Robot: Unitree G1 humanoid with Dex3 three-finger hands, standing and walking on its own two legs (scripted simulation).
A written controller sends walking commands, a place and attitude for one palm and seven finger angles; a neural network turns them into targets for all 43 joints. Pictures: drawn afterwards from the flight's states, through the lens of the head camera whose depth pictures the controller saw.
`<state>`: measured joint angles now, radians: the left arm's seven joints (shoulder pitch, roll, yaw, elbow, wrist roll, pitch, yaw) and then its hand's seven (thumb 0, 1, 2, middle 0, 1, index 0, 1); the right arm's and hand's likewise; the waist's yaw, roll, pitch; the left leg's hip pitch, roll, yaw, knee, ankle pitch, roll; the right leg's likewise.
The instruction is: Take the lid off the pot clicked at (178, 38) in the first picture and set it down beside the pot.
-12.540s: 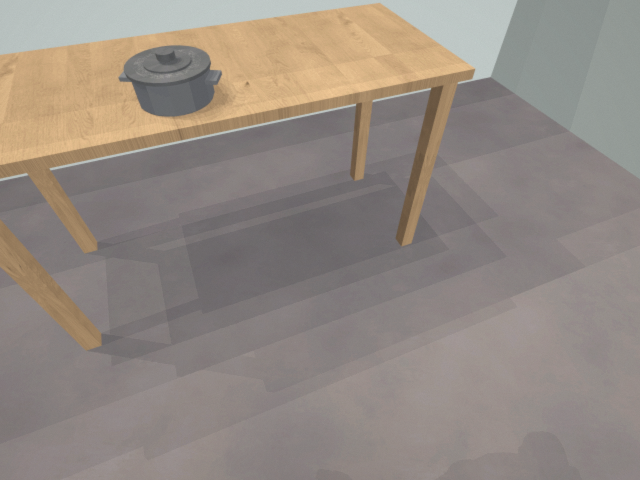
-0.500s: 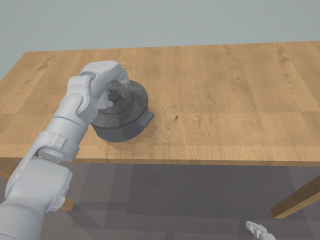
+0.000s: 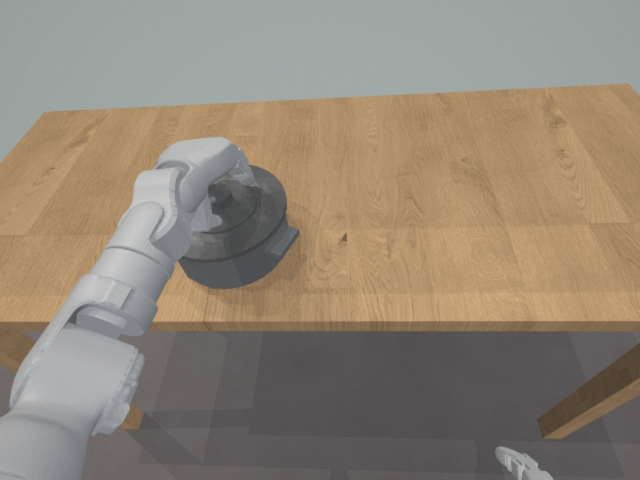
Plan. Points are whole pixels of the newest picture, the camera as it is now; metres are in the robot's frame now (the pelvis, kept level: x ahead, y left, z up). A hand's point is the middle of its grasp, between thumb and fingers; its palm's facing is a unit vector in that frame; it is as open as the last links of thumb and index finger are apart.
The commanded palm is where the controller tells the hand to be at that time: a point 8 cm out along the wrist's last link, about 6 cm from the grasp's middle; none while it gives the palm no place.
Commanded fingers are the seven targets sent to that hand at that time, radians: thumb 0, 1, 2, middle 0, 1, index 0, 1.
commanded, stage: close the fingers and squeeze the knob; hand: left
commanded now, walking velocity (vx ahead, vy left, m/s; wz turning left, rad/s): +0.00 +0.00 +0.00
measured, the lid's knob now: (217, 197) +0.47 +0.14 +0.10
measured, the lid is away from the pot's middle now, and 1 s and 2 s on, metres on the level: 0.00 0.00 0.01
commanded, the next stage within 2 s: lift the lid straight up in 1.76 s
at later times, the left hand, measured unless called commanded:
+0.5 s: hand (207, 199) +0.45 +0.15 +0.12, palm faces -0.33 -0.05 -0.94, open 9.1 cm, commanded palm +0.44 +0.15 +0.18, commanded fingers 0.00 0.10 1.02 -0.62 -0.92 -0.62 -0.92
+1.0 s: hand (207, 201) +0.44 +0.15 +0.12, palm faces -0.33 -0.04 -0.94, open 7.0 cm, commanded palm +0.43 +0.15 +0.18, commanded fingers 0.00 0.48 0.68 -0.81 -1.02 -0.81 -1.02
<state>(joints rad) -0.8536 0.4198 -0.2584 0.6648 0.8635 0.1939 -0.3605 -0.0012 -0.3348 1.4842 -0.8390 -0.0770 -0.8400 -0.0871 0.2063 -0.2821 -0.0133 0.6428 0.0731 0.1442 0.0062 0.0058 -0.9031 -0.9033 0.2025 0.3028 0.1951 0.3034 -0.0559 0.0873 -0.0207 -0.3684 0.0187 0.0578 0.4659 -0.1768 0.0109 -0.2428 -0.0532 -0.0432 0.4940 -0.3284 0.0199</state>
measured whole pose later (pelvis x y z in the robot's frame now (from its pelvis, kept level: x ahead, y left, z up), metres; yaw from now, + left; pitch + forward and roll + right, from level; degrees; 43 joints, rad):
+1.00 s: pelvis +0.00 +0.01 +0.00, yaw +0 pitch +5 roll +0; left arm -0.88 0.41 -0.29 0.68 0.87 0.22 -0.36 0.00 0.26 0.83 -0.70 -0.97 -0.70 -0.99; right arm 0.20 -0.28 -0.01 0.64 0.07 0.14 0.01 0.01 -0.90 -0.90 0.20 0.30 0.20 0.30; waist -0.05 0.08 -0.02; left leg -0.38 0.01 0.06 0.47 -0.18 0.02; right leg -0.25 -0.06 -0.04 0.49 -0.32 0.03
